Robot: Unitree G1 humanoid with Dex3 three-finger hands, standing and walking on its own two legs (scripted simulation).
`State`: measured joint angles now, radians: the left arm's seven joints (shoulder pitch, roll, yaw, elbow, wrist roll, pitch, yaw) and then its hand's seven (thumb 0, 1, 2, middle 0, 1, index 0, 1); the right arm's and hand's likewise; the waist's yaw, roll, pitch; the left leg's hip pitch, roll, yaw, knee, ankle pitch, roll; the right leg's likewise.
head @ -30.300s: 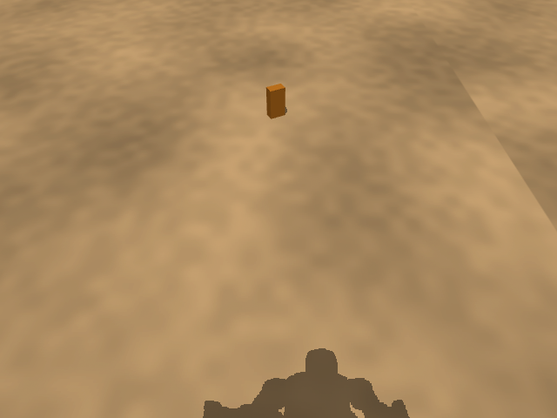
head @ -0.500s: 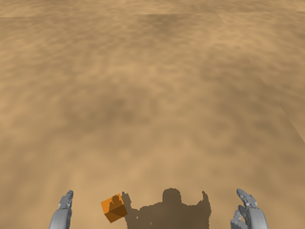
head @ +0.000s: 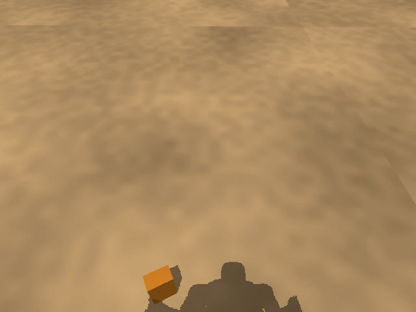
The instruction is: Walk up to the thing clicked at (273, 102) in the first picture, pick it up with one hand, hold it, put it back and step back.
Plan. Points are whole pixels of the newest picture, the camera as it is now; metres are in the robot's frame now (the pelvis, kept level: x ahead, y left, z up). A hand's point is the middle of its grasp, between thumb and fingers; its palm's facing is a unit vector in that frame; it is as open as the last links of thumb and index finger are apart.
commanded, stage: stand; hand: left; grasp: from the side
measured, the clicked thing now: (161, 285) +0.37 +0.21 -0.66
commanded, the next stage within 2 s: step back in 1.92 s
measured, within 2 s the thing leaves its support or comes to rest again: neither
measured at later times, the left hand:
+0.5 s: hand out of the picture +0.04 +0.25 -0.14, palm faces -0.01 -0.94 -0.35, open 7.4 cm
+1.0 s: hand out of the picture +0.06 +0.24 -0.13, palm faces -0.02 -0.94 -0.33, open 7.4 cm
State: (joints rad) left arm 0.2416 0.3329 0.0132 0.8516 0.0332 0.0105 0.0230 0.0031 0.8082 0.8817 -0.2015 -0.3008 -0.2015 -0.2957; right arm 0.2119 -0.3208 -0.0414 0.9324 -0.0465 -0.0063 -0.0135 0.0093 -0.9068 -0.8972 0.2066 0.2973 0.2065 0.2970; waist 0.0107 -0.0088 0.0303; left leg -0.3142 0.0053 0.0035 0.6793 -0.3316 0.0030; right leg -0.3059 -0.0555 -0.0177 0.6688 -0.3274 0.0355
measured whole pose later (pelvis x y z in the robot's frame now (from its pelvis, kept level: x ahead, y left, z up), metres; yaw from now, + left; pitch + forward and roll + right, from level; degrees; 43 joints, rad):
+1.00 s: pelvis +0.00 -0.01 +0.03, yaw +0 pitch -3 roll +0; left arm 0.13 0.32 0.00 1.16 0.01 -0.01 0.01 0.00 0.91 0.90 -0.20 -0.30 -0.20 -0.30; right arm 0.13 -0.33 -0.01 1.16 -0.02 0.00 0.00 0.01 -0.91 -0.90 0.21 0.30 0.21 0.30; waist 0.00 0.01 0.06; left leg -0.13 0.01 0.01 0.36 -0.17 -0.01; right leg -0.12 -0.04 -0.02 0.36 -0.17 0.03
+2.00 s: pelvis +0.01 -0.01 +0.02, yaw -1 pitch -2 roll +0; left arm 0.10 0.34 0.03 1.09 -0.01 0.00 0.01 0.00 0.91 0.90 -0.20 -0.30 -0.20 -0.30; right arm 0.08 -0.35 -0.02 1.12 0.00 0.02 0.01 0.00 -0.91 -0.90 0.21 0.30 0.21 0.30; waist -0.01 0.01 0.08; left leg -0.16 0.02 0.01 0.40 -0.21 -0.01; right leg -0.15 -0.04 -0.02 0.39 -0.20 0.02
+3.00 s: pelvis -0.21 +0.02 +0.00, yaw +0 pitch -2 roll +0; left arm 0.12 0.37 0.06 0.76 0.02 0.05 0.01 0.00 0.90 0.90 -0.20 -0.30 -0.21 -0.30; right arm 0.20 -0.41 -0.05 0.90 -0.01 0.04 -0.02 0.01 -0.91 -0.90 0.21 0.30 0.21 0.30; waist 0.00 0.00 0.17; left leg -0.25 -0.04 -0.04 0.67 -0.38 0.00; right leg -0.38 -0.05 -0.02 0.70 -0.28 0.01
